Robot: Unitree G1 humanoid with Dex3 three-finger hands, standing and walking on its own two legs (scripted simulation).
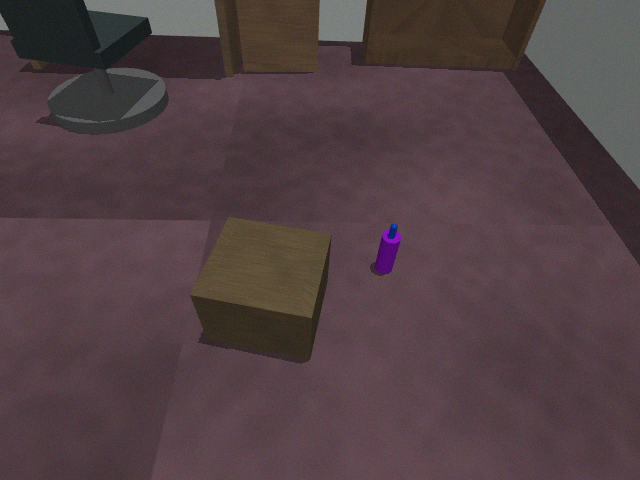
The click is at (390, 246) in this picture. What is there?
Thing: necked bottle
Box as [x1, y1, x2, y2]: [375, 224, 400, 273]
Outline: 395,224 392,224 389,229 385,230 382,233 375,263 375,268 381,273 387,273 391,270 398,247 400,235 396,231 397,226
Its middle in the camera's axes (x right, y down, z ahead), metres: +0.26 +0.03 +1.50
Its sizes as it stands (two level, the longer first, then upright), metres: 0.071 0.071 0.252
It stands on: the floor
